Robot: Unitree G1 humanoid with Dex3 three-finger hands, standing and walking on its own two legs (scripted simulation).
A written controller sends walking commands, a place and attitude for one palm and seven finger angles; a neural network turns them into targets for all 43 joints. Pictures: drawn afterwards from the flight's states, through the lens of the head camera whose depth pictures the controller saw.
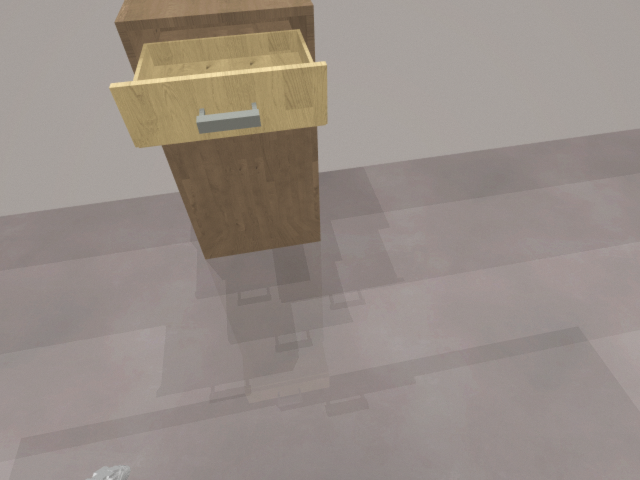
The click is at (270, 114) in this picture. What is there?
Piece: drawer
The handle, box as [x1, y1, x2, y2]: [196, 102, 260, 133]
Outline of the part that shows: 255,102 251,103 251,110 205,115 203,108 199,109 199,115 196,117 199,133 259,126 260,121 258,109 256,108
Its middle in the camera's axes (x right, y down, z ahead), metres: -0.20 -0.26 +0.82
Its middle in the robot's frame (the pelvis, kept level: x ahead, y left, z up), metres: +0.79 +0.24 +0.05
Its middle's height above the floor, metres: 0.82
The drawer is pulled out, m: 0.29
